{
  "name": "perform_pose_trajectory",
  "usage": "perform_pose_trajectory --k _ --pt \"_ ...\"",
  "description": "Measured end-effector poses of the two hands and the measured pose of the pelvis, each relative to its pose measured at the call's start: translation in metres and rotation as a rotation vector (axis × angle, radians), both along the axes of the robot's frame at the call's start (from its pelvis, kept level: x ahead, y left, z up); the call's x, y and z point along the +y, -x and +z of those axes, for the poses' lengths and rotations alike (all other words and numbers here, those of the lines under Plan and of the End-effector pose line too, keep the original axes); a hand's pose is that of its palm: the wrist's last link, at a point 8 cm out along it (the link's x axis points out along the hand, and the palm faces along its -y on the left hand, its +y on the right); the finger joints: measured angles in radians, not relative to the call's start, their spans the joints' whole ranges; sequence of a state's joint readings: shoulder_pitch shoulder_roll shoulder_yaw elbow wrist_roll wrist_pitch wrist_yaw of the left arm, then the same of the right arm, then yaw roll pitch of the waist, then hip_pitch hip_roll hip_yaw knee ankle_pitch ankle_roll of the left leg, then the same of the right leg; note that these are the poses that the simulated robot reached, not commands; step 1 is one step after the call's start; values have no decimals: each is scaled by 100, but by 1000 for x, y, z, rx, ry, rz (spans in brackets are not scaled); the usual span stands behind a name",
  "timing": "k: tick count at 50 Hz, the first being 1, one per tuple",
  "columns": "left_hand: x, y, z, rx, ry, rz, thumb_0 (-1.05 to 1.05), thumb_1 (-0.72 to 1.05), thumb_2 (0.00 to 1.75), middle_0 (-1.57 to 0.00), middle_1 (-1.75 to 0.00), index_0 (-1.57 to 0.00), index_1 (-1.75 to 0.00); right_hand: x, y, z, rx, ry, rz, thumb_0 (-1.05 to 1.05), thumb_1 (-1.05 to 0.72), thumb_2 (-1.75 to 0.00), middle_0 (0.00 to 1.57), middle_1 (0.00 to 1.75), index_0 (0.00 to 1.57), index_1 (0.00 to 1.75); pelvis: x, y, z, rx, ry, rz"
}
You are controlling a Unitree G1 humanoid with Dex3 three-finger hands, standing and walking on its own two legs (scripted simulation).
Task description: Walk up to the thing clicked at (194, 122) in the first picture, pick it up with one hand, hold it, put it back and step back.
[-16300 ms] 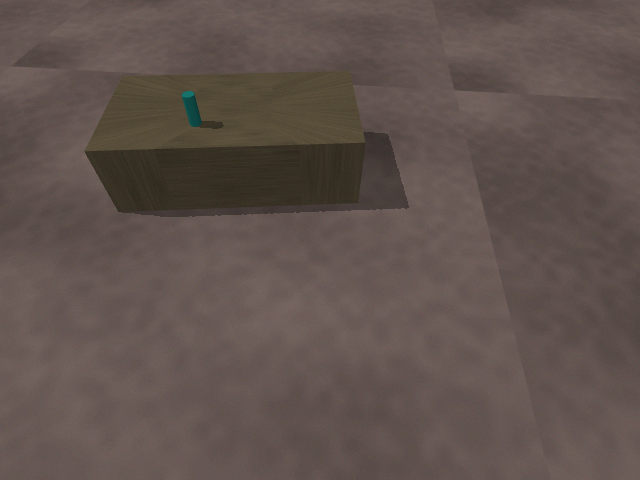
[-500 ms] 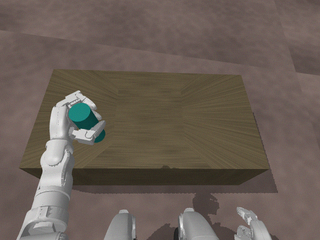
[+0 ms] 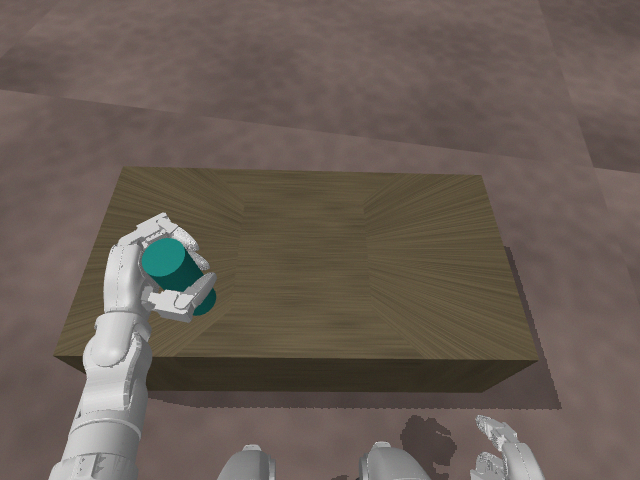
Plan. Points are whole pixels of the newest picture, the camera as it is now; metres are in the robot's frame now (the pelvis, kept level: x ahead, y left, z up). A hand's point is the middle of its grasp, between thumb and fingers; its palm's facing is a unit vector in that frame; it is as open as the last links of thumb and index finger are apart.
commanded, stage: lift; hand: left
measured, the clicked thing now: (183, 280) +0.34 +0.17 +0.03
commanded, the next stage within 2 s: hold in 0.04 s
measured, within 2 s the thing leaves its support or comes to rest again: neither
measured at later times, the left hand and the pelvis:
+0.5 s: hand (182, 267) +0.34 +0.17 +0.06, palm faces +0.03 -1.00 +0.00, open 7.4 cm; pelvis +0.01 +0.00 +0.01, yaw +0 degrees
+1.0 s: hand (177, 274) +0.33 +0.17 +0.07, palm faces +0.02 -1.00 +0.00, open 7.4 cm; pelvis +0.01 +0.00 +0.02, yaw +0 degrees
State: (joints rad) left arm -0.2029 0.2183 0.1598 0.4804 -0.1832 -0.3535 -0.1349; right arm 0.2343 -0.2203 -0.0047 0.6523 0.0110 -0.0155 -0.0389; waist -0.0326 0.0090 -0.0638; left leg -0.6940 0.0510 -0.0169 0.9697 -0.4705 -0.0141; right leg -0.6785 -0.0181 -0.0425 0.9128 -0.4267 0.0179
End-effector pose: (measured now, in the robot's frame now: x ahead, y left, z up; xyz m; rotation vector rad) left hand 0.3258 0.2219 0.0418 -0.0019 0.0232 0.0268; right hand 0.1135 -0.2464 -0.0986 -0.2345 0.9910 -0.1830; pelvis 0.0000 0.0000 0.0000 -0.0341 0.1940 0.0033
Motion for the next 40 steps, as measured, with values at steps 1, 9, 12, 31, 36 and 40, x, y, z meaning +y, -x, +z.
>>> perform_pose_trajectory --k 1,9,12,31,36,40 --pt "0 0 1 -2 -1 -1 -3 -24 121 -87 -124 -95 -128 0 -1 1 -3 1 0 1 -91 -89 21 30 20 30 0 0 1 -3 -1 0" --pt "-1 3 5 -6 4 -1 -3 -23 120 -87 -124 -95 -128 -2 -8 5 -16 2 4 1 -91 -89 21 30 20 30 -2 -3 4 -16 -3 0" --pt "-2 3 7 -7 2 -1 -3 -23 119 -87 -124 -95 -128 -2 -10 7 -19 1 6 1 -90 -89 21 30 20 30 -2 -5 5 -20 -4 0" --pt "-3 6 20 -16 1 -1 -3 -21 118 -86 -124 -94 -128 1 -14 13 -25 -14 5 1 -90 -89 21 30 20 30 -2 -10 13 -50 -6 0" --pt "-3 9 22 -15 1 -4 -3 -21 118 -86 -124 -94 -128 1 -14 15 -35 -17 5 1 -91 -90 21 30 20 30 -1 -9 14 -58 -8 0" --pt "-3 13 23 -16 3 0 -3 -21 118 -86 -124 -94 -128 1 -15 16 -39 -18 9 1 -91 -90 21 30 20 30 -1 -8 15 -65 -8 1"
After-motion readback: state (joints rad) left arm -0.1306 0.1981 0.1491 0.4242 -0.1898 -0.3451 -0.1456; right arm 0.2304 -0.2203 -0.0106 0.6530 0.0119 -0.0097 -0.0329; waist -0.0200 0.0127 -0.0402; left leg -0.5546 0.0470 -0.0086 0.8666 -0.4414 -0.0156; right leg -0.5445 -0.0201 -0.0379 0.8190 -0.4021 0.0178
